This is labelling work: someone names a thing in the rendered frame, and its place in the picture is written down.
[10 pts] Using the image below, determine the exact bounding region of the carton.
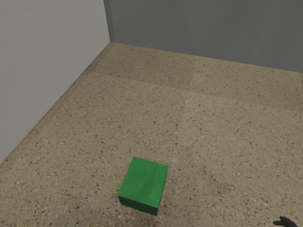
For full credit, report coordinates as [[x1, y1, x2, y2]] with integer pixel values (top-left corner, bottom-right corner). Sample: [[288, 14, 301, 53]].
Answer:
[[117, 156, 169, 216]]

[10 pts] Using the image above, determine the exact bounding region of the robot right hand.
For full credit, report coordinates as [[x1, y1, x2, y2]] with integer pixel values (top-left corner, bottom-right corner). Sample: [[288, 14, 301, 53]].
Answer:
[[273, 216, 297, 227]]

